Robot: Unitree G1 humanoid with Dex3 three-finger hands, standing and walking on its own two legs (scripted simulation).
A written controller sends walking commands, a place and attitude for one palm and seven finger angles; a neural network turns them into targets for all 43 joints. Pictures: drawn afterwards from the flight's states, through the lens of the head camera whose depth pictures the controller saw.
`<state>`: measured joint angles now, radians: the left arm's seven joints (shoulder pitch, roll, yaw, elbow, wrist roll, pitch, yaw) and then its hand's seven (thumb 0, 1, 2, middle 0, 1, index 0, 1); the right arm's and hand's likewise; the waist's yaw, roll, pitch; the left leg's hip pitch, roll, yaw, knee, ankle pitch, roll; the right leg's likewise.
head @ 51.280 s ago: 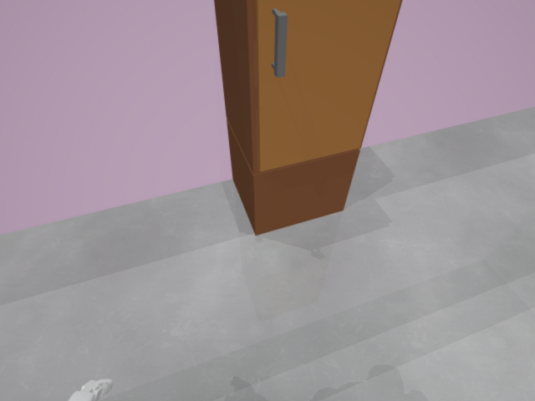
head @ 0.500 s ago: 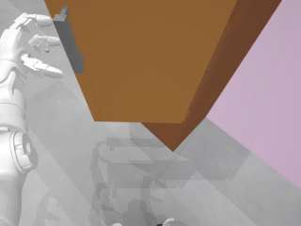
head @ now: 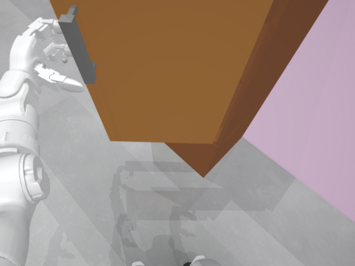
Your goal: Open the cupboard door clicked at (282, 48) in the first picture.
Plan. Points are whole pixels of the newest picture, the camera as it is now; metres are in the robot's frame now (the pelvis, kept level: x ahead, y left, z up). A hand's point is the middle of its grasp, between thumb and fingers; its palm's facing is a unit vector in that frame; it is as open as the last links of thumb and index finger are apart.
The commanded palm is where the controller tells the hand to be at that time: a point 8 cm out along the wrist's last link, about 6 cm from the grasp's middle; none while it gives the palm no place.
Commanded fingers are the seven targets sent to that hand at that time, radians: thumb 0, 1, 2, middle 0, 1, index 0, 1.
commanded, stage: slide the fingers in behind the handle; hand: left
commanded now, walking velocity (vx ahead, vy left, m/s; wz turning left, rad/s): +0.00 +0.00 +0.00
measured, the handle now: (82, 47) +0.56 +0.16 +0.15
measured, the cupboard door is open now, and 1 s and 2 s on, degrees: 44 43 43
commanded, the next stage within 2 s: close the thumb around the handle in 1.00 s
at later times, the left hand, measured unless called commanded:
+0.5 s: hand (84, 64) +0.51 +0.15 +0.15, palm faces -0.11 -0.99 +0.01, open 14.0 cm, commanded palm +0.49 +0.20 +0.15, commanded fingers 0.00 -0.50 0.30 -0.30 -1.20 -0.30 -1.20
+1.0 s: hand (89, 61) +0.51 +0.14 +0.15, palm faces -0.09 -1.00 +0.00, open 13.9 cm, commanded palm +0.49 +0.19 +0.15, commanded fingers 0.00 -0.50 0.30 -0.30 -1.20 -0.30 -1.20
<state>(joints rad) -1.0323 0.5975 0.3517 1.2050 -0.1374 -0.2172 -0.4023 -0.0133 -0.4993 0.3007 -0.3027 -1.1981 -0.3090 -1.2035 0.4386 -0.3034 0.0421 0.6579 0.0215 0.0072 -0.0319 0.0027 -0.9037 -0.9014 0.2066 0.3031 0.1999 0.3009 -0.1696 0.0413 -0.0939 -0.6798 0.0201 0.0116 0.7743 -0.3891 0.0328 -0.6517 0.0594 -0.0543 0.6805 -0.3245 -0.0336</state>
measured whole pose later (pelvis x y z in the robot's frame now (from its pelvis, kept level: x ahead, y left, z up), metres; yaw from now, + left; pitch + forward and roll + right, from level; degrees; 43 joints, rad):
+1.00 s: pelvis +0.00 -0.01 +0.00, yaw +0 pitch +15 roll -2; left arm -1.02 0.48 0.33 1.20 -0.12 -0.23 -0.28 -0.01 -0.50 0.30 -0.30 -1.20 -0.31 -1.21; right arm 0.43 -0.29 0.03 0.67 0.02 -0.02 -0.02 0.00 -0.90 -0.90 0.21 0.30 0.20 0.30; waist -0.16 0.04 -0.09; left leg -0.63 0.02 0.02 0.74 -0.38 0.03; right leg -0.62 0.06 -0.04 0.68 -0.32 -0.04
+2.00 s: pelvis +0.00 +0.00 +0.00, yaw +0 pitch +15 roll -2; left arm -1.02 0.47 0.32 1.19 -0.12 -0.23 -0.28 0.01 0.70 0.82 -0.35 -1.35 -0.37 -1.34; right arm 0.42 -0.29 0.03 0.66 0.02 -0.02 -0.02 0.00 -0.90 -0.90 0.21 0.30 0.20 0.30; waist -0.16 0.04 -0.09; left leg -0.63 0.01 0.03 0.74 -0.37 0.04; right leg -0.62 0.05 -0.03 0.68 -0.32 -0.03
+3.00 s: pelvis -0.01 -0.03 +0.02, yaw +0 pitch +4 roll +0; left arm -0.44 0.09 0.16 0.48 -0.11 -0.06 0.23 -0.02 0.71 0.80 -0.34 -1.35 -0.35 -1.34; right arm 0.32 -0.24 0.01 0.70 0.02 -0.03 -0.03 0.01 -0.90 -0.90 0.21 0.30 0.20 0.30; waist -0.02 0.06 -0.07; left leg -0.34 0.01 0.02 0.57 -0.30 0.00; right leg -0.36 0.06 -0.03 0.56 -0.28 -0.07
